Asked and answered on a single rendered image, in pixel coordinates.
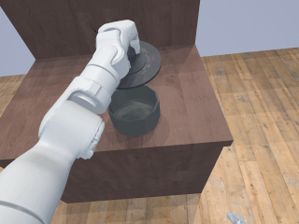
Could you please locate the table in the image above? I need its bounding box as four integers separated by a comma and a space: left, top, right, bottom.
0, 0, 234, 203

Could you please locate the knob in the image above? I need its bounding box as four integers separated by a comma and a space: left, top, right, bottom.
127, 46, 136, 64

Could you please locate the left robot forearm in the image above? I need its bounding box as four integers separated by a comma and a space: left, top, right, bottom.
38, 26, 130, 139

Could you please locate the right robot hand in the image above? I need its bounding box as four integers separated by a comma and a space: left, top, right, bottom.
226, 212, 250, 224

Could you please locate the left robot hand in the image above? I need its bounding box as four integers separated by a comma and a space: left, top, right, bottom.
98, 20, 140, 68

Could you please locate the left robot upper arm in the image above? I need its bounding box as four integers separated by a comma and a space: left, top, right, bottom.
0, 99, 106, 224

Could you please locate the pot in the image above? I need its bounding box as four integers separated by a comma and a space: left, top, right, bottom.
107, 84, 161, 136

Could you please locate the lid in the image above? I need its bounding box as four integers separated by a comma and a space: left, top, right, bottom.
116, 40, 162, 90

